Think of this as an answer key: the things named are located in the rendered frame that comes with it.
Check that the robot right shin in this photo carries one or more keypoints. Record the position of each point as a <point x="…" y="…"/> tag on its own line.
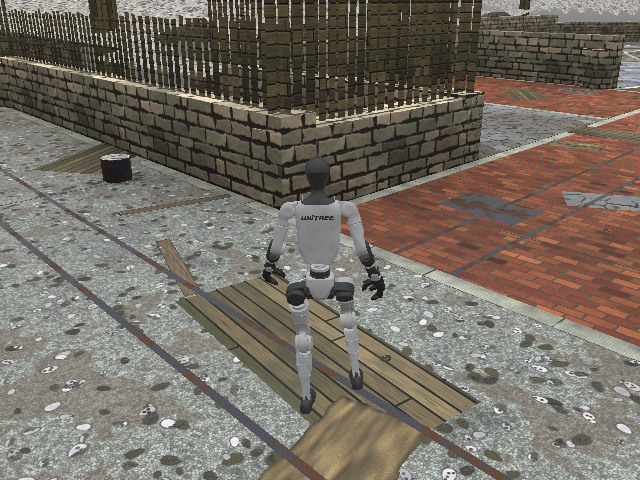
<point x="352" y="345"/>

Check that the left robot hand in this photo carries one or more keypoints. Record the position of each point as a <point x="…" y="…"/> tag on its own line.
<point x="268" y="278"/>

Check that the robot right upper arm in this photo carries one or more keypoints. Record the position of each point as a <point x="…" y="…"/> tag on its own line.
<point x="349" y="210"/>

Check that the robot right forearm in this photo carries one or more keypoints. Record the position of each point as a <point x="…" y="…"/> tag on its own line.
<point x="370" y="264"/>

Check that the robot left forearm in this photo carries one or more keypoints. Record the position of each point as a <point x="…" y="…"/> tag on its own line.
<point x="271" y="260"/>

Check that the right robot thigh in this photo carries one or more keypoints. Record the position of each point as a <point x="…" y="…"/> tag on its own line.
<point x="344" y="290"/>

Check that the right robot hand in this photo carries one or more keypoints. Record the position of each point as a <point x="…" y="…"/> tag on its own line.
<point x="379" y="285"/>

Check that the robot left upper arm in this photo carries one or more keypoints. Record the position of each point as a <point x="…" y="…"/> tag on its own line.
<point x="286" y="212"/>

